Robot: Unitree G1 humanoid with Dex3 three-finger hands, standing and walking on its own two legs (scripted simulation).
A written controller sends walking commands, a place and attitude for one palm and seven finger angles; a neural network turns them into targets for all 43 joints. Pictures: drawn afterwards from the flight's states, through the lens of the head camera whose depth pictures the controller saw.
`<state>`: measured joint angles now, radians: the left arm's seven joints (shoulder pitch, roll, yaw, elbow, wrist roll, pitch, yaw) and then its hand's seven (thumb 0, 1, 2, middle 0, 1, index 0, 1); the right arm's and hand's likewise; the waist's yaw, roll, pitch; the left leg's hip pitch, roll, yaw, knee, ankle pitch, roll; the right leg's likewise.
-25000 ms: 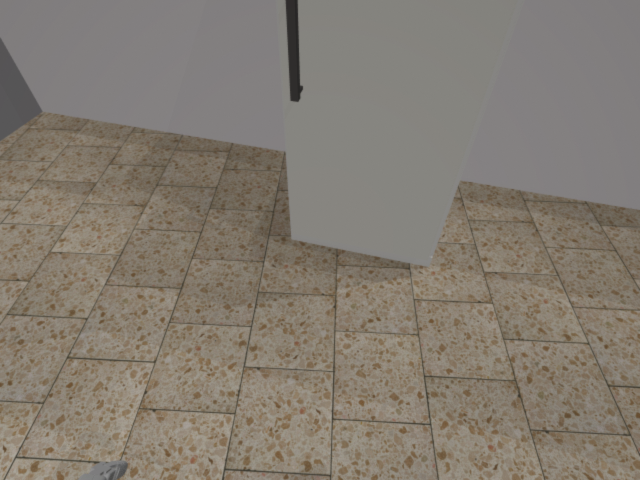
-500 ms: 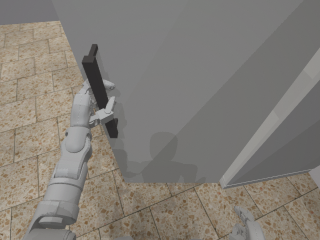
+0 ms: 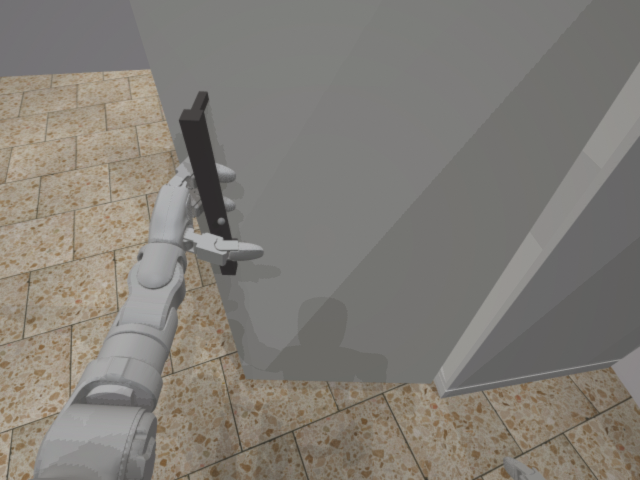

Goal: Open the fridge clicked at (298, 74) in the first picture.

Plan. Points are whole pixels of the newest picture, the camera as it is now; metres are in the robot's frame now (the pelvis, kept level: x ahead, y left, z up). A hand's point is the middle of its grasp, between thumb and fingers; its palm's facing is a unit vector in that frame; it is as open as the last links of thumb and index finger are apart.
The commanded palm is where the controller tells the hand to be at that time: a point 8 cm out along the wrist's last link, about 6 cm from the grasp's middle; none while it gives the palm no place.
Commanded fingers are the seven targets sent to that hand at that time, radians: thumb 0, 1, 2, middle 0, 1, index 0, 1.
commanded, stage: loosen the grip on the handle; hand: left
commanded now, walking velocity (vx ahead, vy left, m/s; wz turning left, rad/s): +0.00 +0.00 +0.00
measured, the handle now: (217, 196) +0.46 +0.16 +0.10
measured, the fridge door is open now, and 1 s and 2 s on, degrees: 79 79 79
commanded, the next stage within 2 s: slip the hand off the handle in 0.22 s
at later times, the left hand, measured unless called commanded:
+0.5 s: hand (205, 223) +0.42 +0.17 +0.09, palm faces +0.03 -0.99 -0.16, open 14.6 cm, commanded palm +0.39 +0.22 +0.10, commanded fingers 0.00 -0.55 0.20 -0.25 -1.15 -0.25 -1.15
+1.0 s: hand (161, 221) +0.42 +0.22 +0.09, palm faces +0.03 -0.99 -0.16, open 14.7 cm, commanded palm +0.38 +0.27 +0.10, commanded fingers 0.00 -0.55 0.20 -0.25 -1.15 -0.25 -1.15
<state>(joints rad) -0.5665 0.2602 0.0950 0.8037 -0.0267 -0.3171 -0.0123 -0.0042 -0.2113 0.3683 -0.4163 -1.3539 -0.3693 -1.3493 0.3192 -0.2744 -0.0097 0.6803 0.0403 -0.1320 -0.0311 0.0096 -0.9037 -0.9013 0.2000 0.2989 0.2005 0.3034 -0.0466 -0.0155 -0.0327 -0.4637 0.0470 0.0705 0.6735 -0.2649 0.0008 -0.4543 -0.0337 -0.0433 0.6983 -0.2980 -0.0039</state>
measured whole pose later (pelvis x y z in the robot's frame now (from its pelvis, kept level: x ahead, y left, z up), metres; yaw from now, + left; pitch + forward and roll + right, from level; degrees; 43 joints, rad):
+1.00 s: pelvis +0.03 +0.02 -0.01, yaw -1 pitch +7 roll -1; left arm -0.44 0.38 0.26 0.69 -0.11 -0.32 -0.21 -0.01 -0.55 0.20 -0.25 -1.15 -0.25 -1.15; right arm 0.31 -0.25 0.01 0.63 0.04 -0.06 -0.05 0.01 -0.90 -0.90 0.20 0.30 0.20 0.30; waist -0.03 0.01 -0.06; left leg -0.55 0.04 0.05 0.77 -0.35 0.01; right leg -0.51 -0.02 -0.04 0.73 -0.35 0.01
